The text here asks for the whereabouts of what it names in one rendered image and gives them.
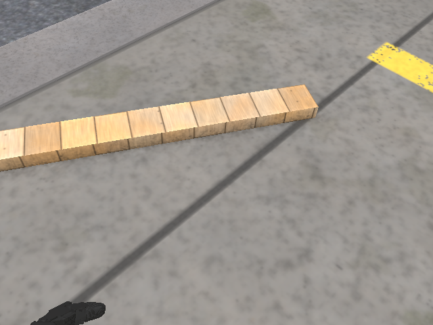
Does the left robot hand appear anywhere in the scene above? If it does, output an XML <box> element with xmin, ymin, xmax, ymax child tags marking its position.
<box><xmin>30</xmin><ymin>301</ymin><xmax>106</xmax><ymax>325</ymax></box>

